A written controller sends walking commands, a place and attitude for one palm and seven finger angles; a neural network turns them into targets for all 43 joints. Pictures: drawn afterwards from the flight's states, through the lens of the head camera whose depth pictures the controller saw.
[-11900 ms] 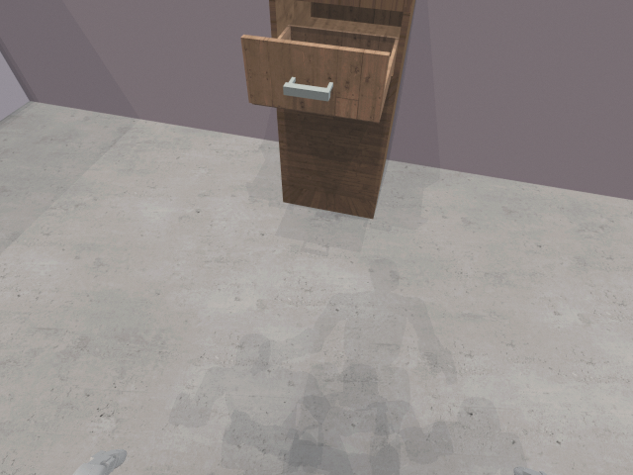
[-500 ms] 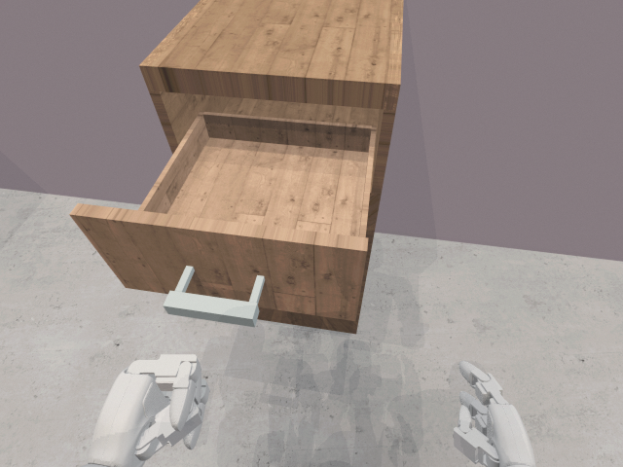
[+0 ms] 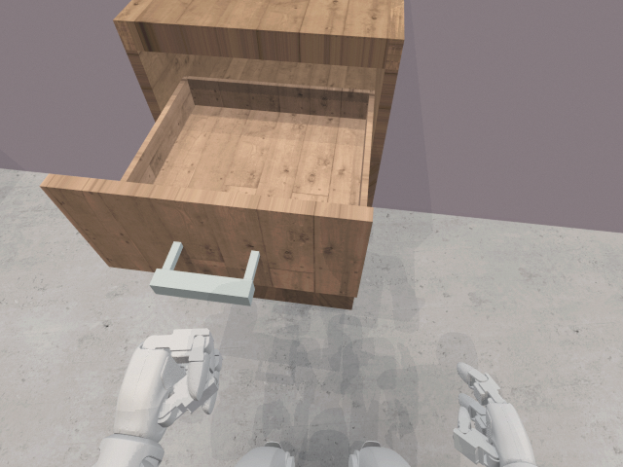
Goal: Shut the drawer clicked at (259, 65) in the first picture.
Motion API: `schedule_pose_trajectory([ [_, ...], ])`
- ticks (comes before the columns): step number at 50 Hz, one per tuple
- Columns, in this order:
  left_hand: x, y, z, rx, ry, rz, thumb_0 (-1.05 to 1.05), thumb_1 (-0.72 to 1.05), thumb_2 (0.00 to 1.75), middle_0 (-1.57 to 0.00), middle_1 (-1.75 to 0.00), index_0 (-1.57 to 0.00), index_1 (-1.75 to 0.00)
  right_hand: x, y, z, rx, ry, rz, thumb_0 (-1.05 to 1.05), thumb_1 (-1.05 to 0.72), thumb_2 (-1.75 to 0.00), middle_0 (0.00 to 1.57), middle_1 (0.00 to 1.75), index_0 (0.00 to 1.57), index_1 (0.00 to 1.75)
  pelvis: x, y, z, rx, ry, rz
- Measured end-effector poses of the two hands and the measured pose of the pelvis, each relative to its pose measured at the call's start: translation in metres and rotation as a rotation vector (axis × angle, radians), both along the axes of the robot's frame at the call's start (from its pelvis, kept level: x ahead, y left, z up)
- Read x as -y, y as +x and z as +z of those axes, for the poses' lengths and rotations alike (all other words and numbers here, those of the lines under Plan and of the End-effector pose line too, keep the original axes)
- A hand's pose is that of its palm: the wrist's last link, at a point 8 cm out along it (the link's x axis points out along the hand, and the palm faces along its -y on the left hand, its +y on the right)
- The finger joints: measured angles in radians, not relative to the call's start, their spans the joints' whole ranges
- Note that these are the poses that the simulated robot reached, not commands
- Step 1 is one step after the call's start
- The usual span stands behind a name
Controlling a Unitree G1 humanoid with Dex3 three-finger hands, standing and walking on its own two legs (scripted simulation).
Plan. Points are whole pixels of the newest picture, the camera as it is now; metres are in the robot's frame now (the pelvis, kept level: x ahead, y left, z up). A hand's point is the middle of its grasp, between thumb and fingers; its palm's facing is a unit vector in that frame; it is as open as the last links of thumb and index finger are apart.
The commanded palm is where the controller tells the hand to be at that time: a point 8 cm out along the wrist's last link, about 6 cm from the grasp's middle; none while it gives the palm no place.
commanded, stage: bring the fist close to the handle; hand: left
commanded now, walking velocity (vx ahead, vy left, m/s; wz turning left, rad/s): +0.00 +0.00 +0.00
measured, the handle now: (209, 270) +0.34 +0.14 +0.06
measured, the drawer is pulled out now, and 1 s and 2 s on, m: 0.29 0.28 0.15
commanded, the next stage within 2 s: push the drawer shut in 0.44 s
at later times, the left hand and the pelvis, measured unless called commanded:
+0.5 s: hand (217, 378) +0.22 +0.11 +0.05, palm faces -0.10 -0.99 -0.04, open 3.3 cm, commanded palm +0.20 +0.17 +0.06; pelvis +0.00 +0.00 +0.00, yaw +0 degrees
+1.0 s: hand (222, 334) +0.26 +0.11 +0.05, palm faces -0.11 -0.99 -0.04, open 3.1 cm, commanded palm +0.26 +0.17 +0.06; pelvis +0.00 +0.00 +0.00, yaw +0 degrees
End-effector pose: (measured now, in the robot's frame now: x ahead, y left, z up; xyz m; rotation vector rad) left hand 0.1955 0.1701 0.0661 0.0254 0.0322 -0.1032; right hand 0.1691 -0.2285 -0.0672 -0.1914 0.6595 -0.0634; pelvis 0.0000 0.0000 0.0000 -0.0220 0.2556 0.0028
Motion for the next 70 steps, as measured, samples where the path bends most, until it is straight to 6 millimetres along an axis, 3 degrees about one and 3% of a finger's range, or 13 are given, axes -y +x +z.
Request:
schedule_pose_trajectory([
  [6,0.001,0.010,-0.019,-0.050,0.014,-0.022,0.02,0.90,0.90,-1.39,-1.60,-1.40,-1.60,-0.001,-0.003,-0.008,-0.035,-0.004,-0.002,0.01,-0.91,-0.90,0.20,0.30,0.20,0.30,0.000,-0.001,-0.006,-0.018,-0.001,-0.004],
  [13,-0.004,0.015,0.005,0.018,0.006,0.018,0.02,0.90,0.90,-1.39,-1.60,-1.40,-1.60,-0.003,-0.006,-0.007,-0.053,0.011,-0.018,0.01,-0.91,-0.90,0.20,0.30,0.20,0.30,-0.002,0.004,-0.001,-0.015,-0.003,-0.004],
  [22,0.008,0.006,-0.017,-0.093,0.006,-0.030,0.02,0.90,0.90,-1.39,-1.60,-1.40,-1.60,0.000,-0.002,-0.002,-0.049,-0.006,-0.019,0.01,-0.91,-0.90,0.20,0.30,0.20,0.30,-0.002,0.005,-0.002,-0.018,0.000,-0.005],
  [29,-0.002,0.010,0.004,0.036,0.010,0.039,0.02,0.90,0.90,-1.40,-1.60,-1.40,-1.60,-0.001,0.003,-0.005,-0.039,-0.003,-0.003,0.01,-0.91,-0.90,0.20,0.30,0.20,0.30,-0.002,0.005,-0.004,-0.021,-0.005,0.002],
  [33,0.008,0.014,-0.002,0.014,0.006,-0.004,0.02,0.90,0.90,-1.39,-1.60,-1.40,-1.60,-0.003,0.003,-0.008,-0.045,0.006,0.003,0.01,-0.91,-0.90,0.20,0.30,0.20,0.30,-0.002,0.004,-0.005,-0.023,-0.005,0.004],
  [38,0.016,0.025,-0.019,-0.056,0.033,-0.062,0.02,0.90,0.90,-1.40,-1.60,-1.40,-1.60,-0.002,-0.001,-0.010,-0.061,0.000,-0.004,0.01,-0.91,-0.90,0.20,0.30,0.20,0.30,0.000,0.002,-0.006,-0.023,-0.001,0.001],
  [45,-0.002,0.048,-0.001,0.038,0.037,0.020,0.03,0.88,0.90,-1.40,-1.60,-1.40,-1.60,0.002,-0.011,-0.012,-0.097,-0.004,-0.015,0.01,-0.91,-0.90,0.20,0.30,0.20,0.30,0.002,0.003,-0.003,-0.020,-0.002,0.001],
  [57,0.002,0.066,-0.011,-0.003,0.021,-0.036,-0.05,0.89,0.95,-1.40,-1.60,-1.40,-1.60,0.010,-0.021,-0.010,-0.139,-0.041,-0.026,0.01,-0.91,-0.90,0.20,0.30,0.20,0.30,-0.002,-0.001,0.002,-0.016,-0.007,0.013],
  [70,0.005,0.100,-0.011,0.018,0.020,-0.038,-0.04,0.88,0.95,-1.40,-1.60,-1.40,-1.60,-0.001,-0.029,-0.015,-0.179,-0.025,-0.027,0.01,-0.91,-0.90,0.20,0.30,0.20,0.30,-0.008,-0.007,0.004,-0.015,-0.007,0.010],
])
